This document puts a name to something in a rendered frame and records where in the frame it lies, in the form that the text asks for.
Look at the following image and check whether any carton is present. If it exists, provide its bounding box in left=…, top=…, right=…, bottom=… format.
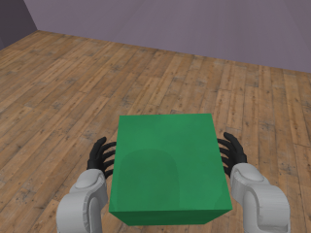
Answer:
left=108, top=113, right=233, bottom=226

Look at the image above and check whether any left robot hand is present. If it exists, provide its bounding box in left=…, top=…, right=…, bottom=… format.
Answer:
left=86, top=136, right=117, bottom=180

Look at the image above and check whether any left robot forearm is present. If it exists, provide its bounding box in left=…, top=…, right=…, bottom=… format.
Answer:
left=55, top=169, right=109, bottom=233

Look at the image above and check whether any right robot forearm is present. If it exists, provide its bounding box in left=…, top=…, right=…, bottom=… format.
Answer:
left=229, top=163, right=291, bottom=233

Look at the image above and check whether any right robot hand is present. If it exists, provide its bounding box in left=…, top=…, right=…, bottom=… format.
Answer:
left=217, top=132, right=248, bottom=178

